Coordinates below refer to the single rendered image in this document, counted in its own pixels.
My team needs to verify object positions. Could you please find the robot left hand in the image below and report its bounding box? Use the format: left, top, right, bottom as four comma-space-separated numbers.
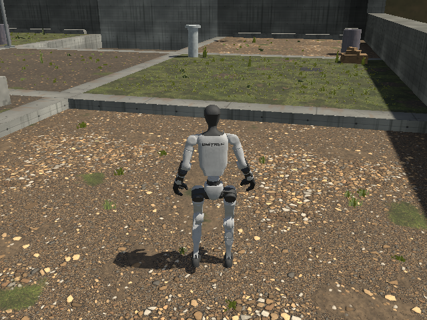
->
173, 182, 188, 196

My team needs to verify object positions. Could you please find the robot right hand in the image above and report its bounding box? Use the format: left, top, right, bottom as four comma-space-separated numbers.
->
240, 178, 256, 191

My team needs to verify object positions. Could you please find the robot right forearm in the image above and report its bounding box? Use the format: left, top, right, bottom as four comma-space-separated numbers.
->
241, 159, 254, 181

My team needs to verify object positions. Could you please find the left robot foot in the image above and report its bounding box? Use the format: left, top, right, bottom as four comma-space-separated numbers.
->
191, 253, 201, 268

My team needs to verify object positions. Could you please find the robot left forearm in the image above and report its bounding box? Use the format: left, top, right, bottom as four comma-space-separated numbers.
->
175, 161, 187, 185

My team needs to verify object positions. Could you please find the robot right upper arm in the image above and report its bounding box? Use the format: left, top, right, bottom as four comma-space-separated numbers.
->
226, 133, 248, 169

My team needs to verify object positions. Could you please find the right robot shin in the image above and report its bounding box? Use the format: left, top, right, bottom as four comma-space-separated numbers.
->
224, 218, 234, 259

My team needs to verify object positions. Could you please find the robot left upper arm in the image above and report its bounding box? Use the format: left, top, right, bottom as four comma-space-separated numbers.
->
181, 134, 199, 171

